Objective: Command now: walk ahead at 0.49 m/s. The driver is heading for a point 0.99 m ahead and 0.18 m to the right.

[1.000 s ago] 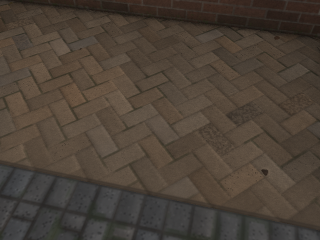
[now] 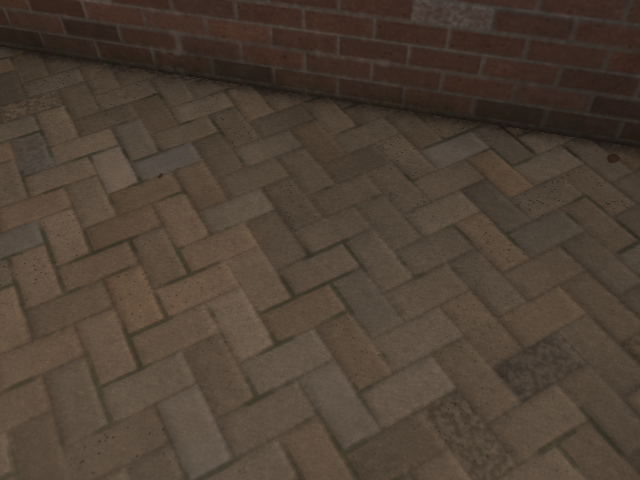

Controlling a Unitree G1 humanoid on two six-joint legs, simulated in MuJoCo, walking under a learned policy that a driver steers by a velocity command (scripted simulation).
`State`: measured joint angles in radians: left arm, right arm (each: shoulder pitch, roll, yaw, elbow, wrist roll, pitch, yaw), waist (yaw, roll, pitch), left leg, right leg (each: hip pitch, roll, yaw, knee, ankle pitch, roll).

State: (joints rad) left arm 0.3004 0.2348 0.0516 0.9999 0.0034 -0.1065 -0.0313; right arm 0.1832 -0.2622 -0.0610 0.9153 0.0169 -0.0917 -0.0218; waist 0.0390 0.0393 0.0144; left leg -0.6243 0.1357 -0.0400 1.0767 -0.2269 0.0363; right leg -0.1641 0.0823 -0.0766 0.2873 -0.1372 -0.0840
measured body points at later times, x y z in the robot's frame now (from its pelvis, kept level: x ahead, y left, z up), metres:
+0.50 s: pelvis +0.29 +0.08 +0.00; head +0.31 +0.09 +0.45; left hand +0.38 +0.35 -0.14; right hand +0.35 -0.19 -0.13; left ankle +0.32 +0.16 -0.75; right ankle +0.30 -0.09 -0.66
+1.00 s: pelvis +0.58 +0.01 -0.01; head +0.61 +0.00 +0.44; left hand +0.68 +0.27 -0.13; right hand +0.63 -0.26 -0.15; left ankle +0.49 +0.15 -0.65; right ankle +0.63 -0.08 -0.75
